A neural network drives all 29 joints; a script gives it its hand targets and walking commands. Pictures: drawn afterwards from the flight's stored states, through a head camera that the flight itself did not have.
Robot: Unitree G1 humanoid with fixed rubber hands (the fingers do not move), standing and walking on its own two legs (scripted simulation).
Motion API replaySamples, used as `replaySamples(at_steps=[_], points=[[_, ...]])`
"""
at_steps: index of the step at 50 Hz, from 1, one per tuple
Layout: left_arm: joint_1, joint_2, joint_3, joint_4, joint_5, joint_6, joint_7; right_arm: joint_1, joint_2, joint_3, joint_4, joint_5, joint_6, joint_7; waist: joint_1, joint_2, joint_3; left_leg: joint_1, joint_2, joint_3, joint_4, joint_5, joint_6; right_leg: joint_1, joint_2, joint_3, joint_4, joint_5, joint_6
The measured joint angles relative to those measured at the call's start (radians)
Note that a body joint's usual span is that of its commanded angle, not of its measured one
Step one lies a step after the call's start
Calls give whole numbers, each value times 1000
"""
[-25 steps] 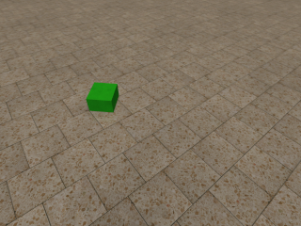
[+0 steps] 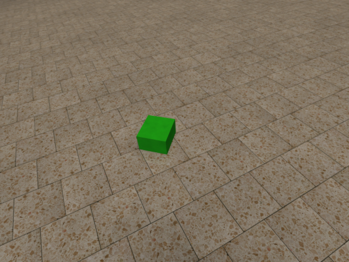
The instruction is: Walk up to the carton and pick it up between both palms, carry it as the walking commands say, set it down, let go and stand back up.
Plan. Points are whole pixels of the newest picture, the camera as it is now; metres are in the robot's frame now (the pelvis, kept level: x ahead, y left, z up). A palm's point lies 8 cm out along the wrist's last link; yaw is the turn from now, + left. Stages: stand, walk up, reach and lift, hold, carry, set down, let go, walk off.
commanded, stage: walk up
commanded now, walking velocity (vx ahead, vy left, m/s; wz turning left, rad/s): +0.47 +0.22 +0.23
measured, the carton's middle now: (157, 134) +1.24 +0.15 -0.71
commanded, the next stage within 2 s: none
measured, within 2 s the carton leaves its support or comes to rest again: neither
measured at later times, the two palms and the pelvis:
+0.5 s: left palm (43, 256) +0.23 +0.38 -0.15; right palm (209, 211) +0.31 -0.09 -0.12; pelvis +0.24 +0.14 +0.00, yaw +5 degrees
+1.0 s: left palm (87, 153) +0.58 +0.34 -0.14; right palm (213, 173) +0.47 -0.13 -0.16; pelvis +0.51 +0.10 -0.01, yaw +6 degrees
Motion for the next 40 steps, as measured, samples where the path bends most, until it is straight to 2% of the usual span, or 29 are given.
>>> replaySamples(at_steps=[4,9,14,16,18,20,21,24,27,31,34,37,40], points=[[115,-12,6,69,-7,-5,12,-92,-34,-14,-42,-6,13,19,42,-1,23,-135,61,-13,-41,144,-25,77,-25,14,-77,0,28],[229,-30,14,119,-3,0,4,-158,-56,-16,-60,4,32,37,72,7,38,-212,92,-10,-203,238,-48,150,-68,-3,-108,-46,82],[290,-29,21,118,-4,6,-18,-203,-19,3,-55,11,23,35,99,-2,18,-139,89,66,-477,194,-55,206,-88,-36,-112,-119,139],[302,-31,19,115,-7,7,-23,-211,-6,13,-58,1,8,31,106,-7,-1,-81,67,102,-561,153,-42,207,-97,-43,-71,-170,153],[278,-31,18,121,-13,14,-25,-224,19,14,-60,-13,-23,17,94,-40,2,-71,28,121,-540,101,-6,138,-137,-6,118,-247,116],[217,-40,16,108,-13,18,-26,-218,40,22,-71,-17,-54,0,82,-36,18,-66,28,117,-507,66,22,-7,-88,88,429,-279,77],[190,-42,14,94,-14,14,-25,-204,47,31,-71,-14,-64,-4,73,-25,23,-35,37,112,-541,101,28,-72,-53,107,549,-259,64],[108,-22,7,69,-11,3,-22,-126,66,45,-48,0,-80,-14,28,-28,13,76,34,89,-639,87,26,-218,-12,118,711,-174,40],[30,7,18,41,-5,16,-23,-25,74,44,-4,14,-83,-23,-4,-44,-10,187,26,67,-719,71,23,-312,-21,124,693,-73,48],[-46,27,31,13,-5,47,-37,74,80,41,51,22,-80,-29,-17,-70,-6,330,21,74,-801,47,17,-406,-37,142,615,92,71],[-79,24,26,9,-8,67,-52,122,82,38,72,23,-78,-33,-30,-69,8,404,19,80,-841,23,8,-441,-40,125,535,190,83],[-104,12,18,15,-8,76,-60,152,89,38,80,20,-77,-37,-43,-58,24,449,17,81,-870,-5,-2,-437,-32,100,421,238,88],[-123,-1,6,23,-10,74,-59,169,98,40,79,15,-78,-44,-58,-45,37,476,13,82,-884,-43,-16,-401,-13,77,279,225,82]])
